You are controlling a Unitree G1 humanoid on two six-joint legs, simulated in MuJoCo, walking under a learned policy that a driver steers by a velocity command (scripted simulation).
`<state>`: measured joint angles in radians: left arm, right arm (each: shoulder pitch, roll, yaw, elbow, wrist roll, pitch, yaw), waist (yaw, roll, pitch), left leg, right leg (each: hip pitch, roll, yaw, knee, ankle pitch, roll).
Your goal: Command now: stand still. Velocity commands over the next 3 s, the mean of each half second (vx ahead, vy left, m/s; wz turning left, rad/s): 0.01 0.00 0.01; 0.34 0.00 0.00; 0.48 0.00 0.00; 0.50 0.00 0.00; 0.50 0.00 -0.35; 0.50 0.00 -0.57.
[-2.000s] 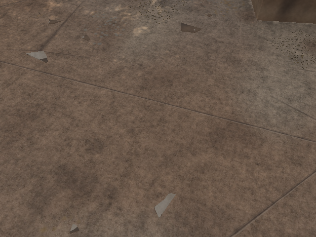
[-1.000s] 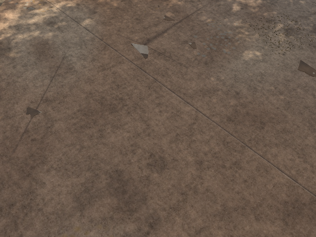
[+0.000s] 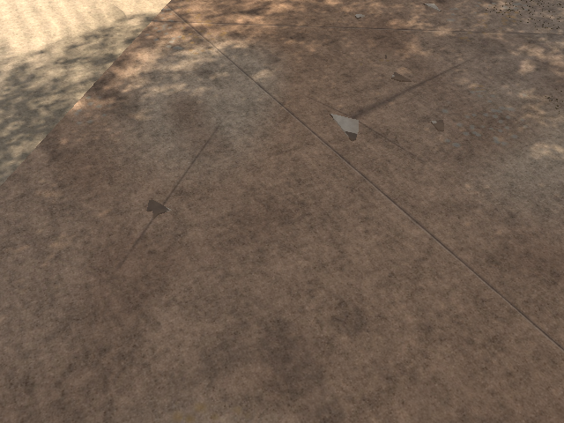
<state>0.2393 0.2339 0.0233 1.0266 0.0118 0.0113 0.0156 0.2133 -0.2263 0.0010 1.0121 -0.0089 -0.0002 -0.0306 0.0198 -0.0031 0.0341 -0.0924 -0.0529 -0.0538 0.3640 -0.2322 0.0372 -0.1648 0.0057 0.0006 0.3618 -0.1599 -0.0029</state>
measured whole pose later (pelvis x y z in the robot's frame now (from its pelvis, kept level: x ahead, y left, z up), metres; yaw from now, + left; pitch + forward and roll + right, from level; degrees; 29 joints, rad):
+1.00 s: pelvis +0.17 -0.05 +0.00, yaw +0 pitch +1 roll +1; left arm 0.51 0.14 0.01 1.13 0.02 -0.09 0.01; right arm 0.13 -0.22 -0.04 1.00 -0.03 -0.04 0.03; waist 0.03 0.03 0.02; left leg -0.61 0.05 0.06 0.95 -0.17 0.05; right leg 0.06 0.07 -0.05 0.21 -0.29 -0.09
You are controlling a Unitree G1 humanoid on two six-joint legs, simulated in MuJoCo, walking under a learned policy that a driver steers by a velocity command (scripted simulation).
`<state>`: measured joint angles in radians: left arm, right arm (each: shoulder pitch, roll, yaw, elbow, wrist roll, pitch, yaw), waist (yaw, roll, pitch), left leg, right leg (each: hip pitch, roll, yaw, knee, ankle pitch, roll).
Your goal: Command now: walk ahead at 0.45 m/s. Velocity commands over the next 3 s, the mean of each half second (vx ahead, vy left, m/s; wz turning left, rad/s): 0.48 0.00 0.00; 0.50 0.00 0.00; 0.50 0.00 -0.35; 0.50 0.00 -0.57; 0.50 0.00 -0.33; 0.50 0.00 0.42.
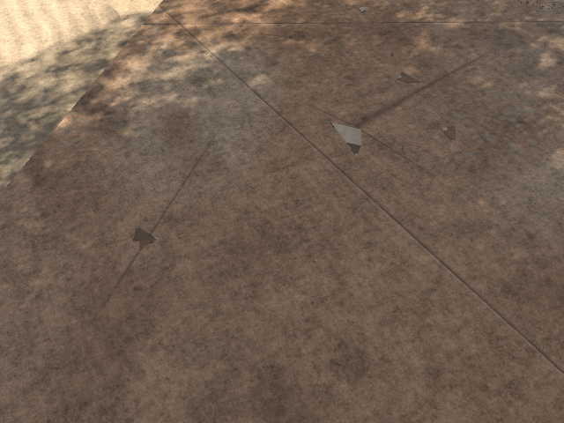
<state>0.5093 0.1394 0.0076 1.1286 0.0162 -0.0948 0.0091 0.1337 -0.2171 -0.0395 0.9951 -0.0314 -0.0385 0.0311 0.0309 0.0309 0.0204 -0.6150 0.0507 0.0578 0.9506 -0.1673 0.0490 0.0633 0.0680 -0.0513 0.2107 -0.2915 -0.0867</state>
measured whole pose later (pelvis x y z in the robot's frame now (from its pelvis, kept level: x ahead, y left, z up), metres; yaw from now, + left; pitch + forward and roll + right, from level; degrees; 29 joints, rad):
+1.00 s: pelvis +0.58 -0.03 +0.00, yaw +0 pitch +0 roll -1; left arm 0.40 0.19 0.05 1.07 0.01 -0.10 0.00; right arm 0.18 -0.21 -0.05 0.95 -0.04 -0.04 0.02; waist 0.02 0.03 0.04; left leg -0.60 0.10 0.00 1.01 -0.18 0.04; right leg -0.08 0.09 -0.10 0.26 -0.19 -0.10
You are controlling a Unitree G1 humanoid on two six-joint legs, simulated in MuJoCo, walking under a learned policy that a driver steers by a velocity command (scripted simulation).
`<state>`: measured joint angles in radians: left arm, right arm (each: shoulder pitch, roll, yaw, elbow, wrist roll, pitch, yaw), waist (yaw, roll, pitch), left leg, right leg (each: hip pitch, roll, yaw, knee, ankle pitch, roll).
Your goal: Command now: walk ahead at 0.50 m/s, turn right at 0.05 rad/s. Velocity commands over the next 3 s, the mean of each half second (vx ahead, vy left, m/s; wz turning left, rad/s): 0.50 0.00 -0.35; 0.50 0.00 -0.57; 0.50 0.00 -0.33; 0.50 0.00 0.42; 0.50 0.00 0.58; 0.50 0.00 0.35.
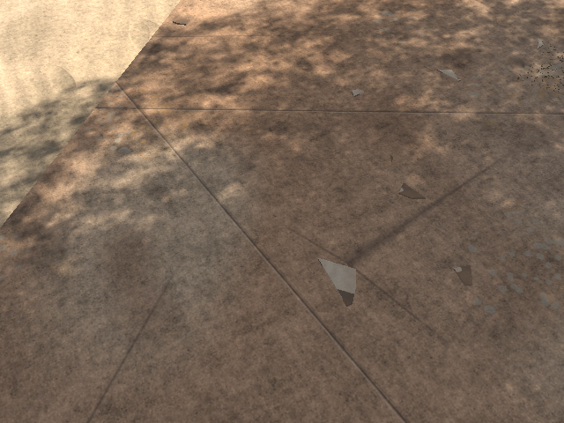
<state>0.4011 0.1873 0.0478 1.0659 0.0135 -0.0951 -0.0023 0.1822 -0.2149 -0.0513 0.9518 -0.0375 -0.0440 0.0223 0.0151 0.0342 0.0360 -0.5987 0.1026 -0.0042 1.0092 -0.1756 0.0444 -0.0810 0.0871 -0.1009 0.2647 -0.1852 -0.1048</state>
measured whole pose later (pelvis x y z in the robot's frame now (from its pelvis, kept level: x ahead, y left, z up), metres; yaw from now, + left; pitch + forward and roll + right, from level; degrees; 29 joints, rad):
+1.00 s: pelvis +0.49 -0.09 -0.01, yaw -31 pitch +0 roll +0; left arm 0.26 0.26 0.08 0.88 0.00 -0.03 -0.01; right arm 0.20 -0.24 -0.06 0.82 -0.04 -0.06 0.01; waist 0.00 0.02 0.07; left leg -0.51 0.12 0.00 1.15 -0.32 -0.02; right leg -0.23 0.14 -0.03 0.40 -0.18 -0.15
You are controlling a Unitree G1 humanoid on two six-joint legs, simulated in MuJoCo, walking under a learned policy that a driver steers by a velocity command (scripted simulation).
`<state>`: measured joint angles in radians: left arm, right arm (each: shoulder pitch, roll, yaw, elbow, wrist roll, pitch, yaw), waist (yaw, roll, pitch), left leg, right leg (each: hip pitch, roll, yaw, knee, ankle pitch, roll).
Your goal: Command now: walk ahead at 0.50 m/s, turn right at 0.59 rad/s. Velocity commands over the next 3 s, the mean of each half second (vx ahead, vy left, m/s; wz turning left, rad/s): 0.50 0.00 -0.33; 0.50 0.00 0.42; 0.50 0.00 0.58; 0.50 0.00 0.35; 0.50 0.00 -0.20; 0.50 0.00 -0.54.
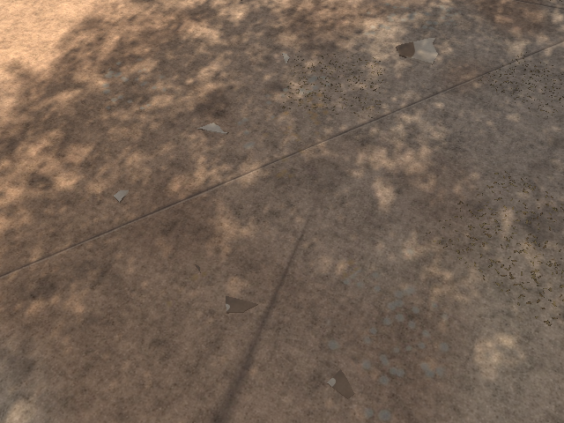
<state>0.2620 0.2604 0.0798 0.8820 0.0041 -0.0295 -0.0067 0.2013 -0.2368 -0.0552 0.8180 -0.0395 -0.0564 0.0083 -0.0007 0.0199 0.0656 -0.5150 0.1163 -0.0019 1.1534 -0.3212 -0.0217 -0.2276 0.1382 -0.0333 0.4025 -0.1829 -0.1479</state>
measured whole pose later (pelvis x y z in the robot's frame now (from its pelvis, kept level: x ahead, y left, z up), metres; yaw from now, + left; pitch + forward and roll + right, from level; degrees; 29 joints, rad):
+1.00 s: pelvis +0.54 -0.02 +0.00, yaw +7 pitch +1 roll +0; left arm 0.15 0.24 0.02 0.72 0.04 -0.07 0.01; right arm 0.35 -0.30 -0.08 0.81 -0.02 -0.02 0.02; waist -0.04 0.04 0.01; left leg -0.37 -0.05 -0.05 1.06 -0.39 0.06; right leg -0.31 0.01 -0.04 0.47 -0.18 -0.03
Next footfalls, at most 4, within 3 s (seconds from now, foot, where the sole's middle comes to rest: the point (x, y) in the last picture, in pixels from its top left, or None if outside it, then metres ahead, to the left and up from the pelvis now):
0.38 left None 0.40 0.10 -0.77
0.88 right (348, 351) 0.63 -0.11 -0.77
1.40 left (238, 278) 0.84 0.17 -0.77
1.94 right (238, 180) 1.19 0.18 -0.77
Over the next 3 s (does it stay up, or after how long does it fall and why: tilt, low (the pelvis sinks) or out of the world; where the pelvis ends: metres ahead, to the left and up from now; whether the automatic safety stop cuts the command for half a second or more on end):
stays up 1.49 0.41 -0.02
